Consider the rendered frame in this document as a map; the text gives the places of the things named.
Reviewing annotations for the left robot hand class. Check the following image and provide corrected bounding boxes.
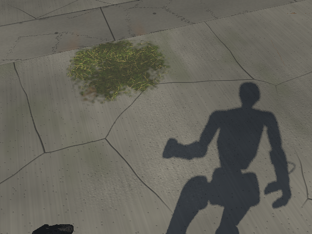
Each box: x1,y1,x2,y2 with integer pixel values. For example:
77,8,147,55
32,224,74,234

